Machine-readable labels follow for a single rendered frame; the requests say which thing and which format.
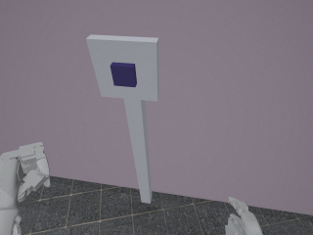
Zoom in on robot left forearm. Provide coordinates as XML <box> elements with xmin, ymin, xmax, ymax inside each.
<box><xmin>0</xmin><ymin>208</ymin><xmax>24</xmax><ymax>235</ymax></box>

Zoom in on robot left hand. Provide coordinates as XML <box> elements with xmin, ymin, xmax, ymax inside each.
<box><xmin>0</xmin><ymin>142</ymin><xmax>51</xmax><ymax>209</ymax></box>

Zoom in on button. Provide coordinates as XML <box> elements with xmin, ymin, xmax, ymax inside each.
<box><xmin>110</xmin><ymin>62</ymin><xmax>137</xmax><ymax>87</ymax></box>

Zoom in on panel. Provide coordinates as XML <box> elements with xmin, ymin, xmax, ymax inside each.
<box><xmin>86</xmin><ymin>34</ymin><xmax>159</xmax><ymax>204</ymax></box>

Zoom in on robot right hand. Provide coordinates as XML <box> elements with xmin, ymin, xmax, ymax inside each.
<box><xmin>225</xmin><ymin>197</ymin><xmax>263</xmax><ymax>235</ymax></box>

